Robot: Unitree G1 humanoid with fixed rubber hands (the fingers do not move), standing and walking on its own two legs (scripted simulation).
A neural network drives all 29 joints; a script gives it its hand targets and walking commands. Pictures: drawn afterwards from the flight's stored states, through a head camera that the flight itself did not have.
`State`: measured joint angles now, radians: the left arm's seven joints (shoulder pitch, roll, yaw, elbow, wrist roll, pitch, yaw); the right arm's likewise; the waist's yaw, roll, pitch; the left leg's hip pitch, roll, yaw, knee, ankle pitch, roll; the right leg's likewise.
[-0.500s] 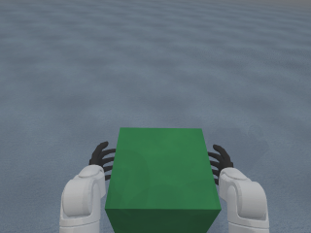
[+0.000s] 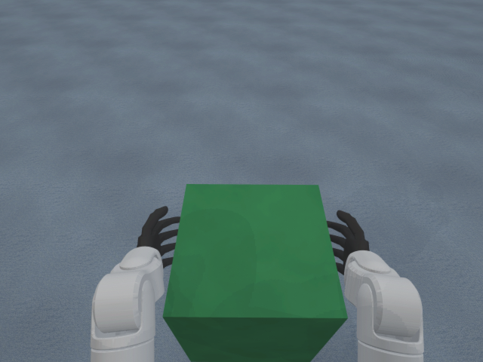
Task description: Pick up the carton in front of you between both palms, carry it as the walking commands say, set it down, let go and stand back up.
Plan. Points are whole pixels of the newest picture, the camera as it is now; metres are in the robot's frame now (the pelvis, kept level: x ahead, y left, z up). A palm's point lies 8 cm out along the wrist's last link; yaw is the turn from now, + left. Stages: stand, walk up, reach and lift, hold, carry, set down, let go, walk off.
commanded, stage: carry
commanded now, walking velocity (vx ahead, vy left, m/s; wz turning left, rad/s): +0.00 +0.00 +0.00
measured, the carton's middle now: (251, 278) +0.28 +0.00 +0.02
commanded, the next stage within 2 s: none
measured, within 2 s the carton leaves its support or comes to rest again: neither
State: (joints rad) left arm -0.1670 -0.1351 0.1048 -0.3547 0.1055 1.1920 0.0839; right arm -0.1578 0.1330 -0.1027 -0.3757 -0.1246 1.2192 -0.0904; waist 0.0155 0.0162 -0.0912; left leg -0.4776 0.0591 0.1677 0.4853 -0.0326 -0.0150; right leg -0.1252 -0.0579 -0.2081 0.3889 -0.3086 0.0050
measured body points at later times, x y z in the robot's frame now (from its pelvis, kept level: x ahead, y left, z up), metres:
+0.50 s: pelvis +0.11 +0.00 -0.01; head +0.10 +0.00 +0.44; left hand +0.40 +0.14 +0.08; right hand +0.38 -0.16 +0.07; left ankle +0.13 +0.10 -0.74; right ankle -0.01 -0.11 -0.74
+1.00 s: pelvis +0.07 +0.00 -0.01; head +0.03 +0.00 +0.44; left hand +0.35 +0.13 +0.07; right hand +0.33 -0.17 +0.07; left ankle +0.13 +0.10 -0.74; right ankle -0.01 -0.11 -0.74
